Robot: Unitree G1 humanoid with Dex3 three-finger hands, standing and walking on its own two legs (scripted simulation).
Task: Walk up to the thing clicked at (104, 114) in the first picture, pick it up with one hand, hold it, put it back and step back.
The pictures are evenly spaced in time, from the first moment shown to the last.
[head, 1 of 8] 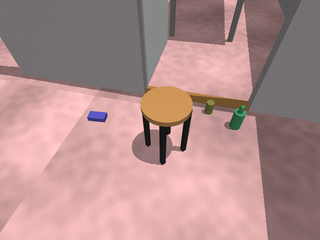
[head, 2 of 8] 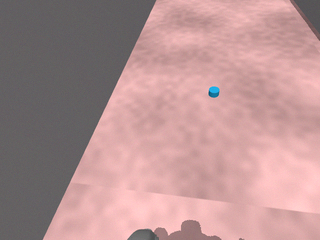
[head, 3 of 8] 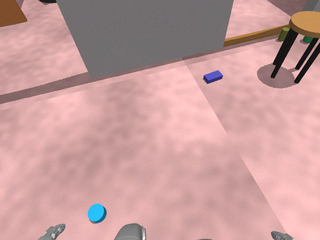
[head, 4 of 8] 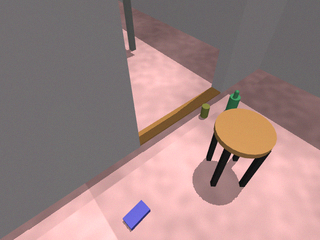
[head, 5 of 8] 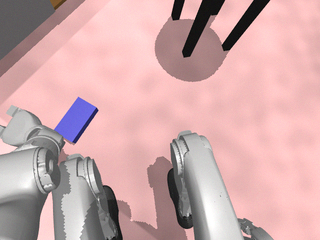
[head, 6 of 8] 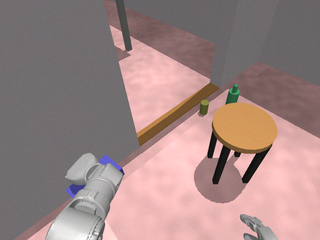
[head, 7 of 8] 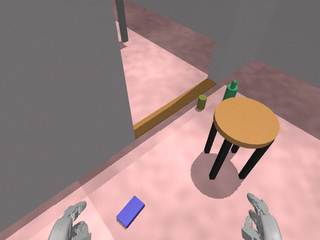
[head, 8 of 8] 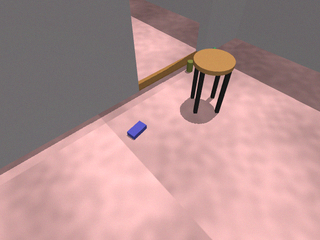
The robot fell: no
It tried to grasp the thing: yes
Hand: left
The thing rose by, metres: 0.68
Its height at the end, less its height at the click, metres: +0.00
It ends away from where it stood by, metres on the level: 0.01
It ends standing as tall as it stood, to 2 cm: yes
